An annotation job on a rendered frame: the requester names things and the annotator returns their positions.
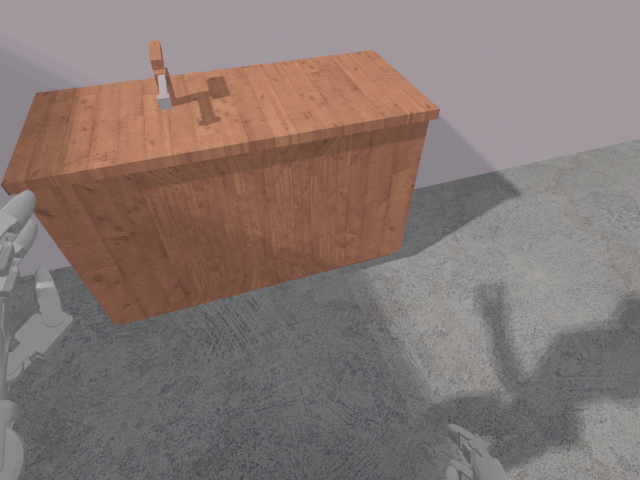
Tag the robot left hand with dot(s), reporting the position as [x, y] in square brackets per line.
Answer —
[40, 334]

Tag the counter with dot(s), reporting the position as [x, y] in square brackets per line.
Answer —
[257, 176]

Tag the robot right hand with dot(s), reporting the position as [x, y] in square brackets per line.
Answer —
[475, 451]

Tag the tap lever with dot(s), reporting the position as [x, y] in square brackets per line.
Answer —
[163, 97]

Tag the left robot forearm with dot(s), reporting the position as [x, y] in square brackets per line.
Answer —
[13, 452]

